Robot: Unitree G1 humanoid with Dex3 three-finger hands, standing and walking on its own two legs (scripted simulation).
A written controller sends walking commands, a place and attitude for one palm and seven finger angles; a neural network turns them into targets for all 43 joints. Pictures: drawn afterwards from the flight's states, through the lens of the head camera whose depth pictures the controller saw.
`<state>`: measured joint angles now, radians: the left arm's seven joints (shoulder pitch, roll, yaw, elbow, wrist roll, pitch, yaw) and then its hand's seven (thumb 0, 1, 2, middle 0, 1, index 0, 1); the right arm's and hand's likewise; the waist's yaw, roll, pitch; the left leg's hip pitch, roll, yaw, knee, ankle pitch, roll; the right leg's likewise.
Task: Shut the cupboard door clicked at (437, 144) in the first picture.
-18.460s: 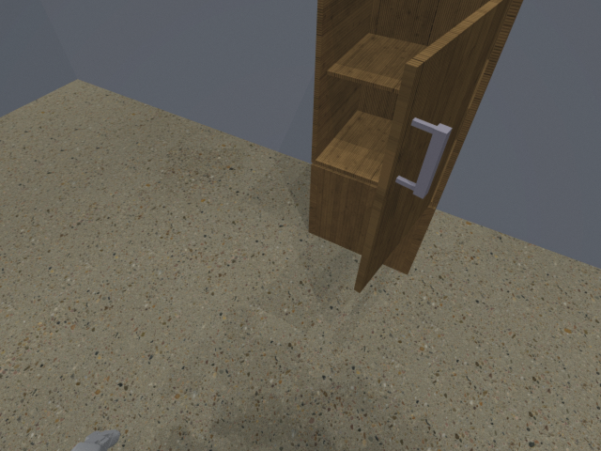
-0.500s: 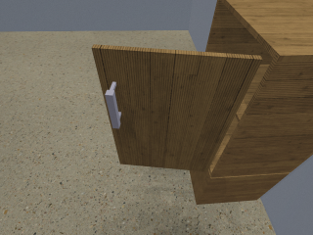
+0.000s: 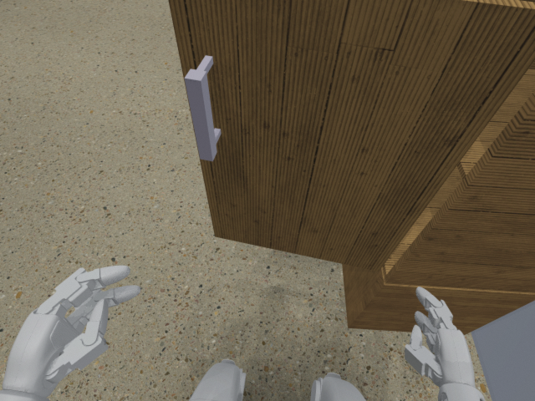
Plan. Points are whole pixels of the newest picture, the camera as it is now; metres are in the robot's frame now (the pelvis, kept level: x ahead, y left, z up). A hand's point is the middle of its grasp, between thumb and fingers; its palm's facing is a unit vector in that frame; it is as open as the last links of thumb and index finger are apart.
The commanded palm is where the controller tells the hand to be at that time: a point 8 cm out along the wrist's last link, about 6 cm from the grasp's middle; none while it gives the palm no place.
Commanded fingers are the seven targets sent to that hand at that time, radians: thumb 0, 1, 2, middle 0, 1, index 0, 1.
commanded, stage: raise the hand and make a fist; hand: left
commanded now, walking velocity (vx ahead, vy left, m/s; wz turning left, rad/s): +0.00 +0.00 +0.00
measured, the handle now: (207, 111) +0.47 +0.16 +0.17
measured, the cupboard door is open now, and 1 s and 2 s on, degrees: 81 81 81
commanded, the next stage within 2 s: bring the fist close to the handle in 1.40 s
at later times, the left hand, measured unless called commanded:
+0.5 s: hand (107, 288) +0.21 +0.22 +0.11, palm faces -0.05 -1.00 -0.06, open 3.5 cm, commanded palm +0.19 +0.27 +0.12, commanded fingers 0.00 0.90 0.90 -1.13 -1.32 -1.13 -1.32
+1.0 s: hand (112, 230) +0.26 +0.22 +0.16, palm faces -0.05 -1.00 -0.08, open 3.1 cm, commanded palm +0.24 +0.26 +0.17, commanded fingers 0.00 0.90 0.90 -1.30 -1.50 -1.30 -1.50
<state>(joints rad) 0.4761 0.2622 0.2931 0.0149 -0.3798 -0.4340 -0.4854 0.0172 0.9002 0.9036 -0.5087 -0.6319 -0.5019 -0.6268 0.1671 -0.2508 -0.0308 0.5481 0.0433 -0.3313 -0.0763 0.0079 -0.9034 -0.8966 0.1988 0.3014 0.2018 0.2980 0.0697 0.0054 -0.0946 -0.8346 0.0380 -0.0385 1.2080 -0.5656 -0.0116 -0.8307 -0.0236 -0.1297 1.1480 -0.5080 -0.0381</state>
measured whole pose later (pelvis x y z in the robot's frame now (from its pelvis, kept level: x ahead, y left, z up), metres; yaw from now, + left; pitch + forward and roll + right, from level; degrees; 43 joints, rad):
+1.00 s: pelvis +0.04 +0.02 +0.06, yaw +0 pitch +4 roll -2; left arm 0.32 0.30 0.20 -0.14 -0.29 -0.13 -0.30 0.02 0.90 0.90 -1.29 -1.49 -1.29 -1.48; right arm 0.26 -0.24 0.05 0.56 0.06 -0.28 -0.08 0.01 -0.90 -0.90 0.20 0.30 0.20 0.30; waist 0.02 0.04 -0.08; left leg -0.44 0.01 0.00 0.81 -0.44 0.02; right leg -0.44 -0.03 -0.09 0.76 -0.38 0.00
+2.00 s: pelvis +0.03 +0.00 +0.07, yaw -1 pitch +3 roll +0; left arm 0.08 0.25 0.15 0.05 -0.24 -0.12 -0.21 0.02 0.90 0.90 -1.30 -1.50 -1.30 -1.50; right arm 0.26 -0.25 0.04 0.60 0.05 -0.25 -0.07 0.01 -0.90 -0.90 0.20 0.30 0.20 0.30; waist 0.00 0.04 -0.05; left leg -0.39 0.01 0.02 0.72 -0.39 0.00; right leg -0.42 -0.03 -0.08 0.72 -0.36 -0.02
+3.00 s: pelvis +0.03 +0.00 +0.07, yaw -2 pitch +4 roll +1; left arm -0.16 0.21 0.12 0.30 -0.20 -0.16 -0.14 0.02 0.90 0.90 -1.30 -1.50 -1.30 -1.50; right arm 0.24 -0.25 0.02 0.61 0.05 -0.13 -0.05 0.01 -0.90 -0.90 0.20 0.30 0.20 0.30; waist -0.01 0.03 -0.05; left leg -0.37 0.02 0.03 0.68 -0.37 -0.01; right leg -0.42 -0.02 -0.06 0.70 -0.34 -0.03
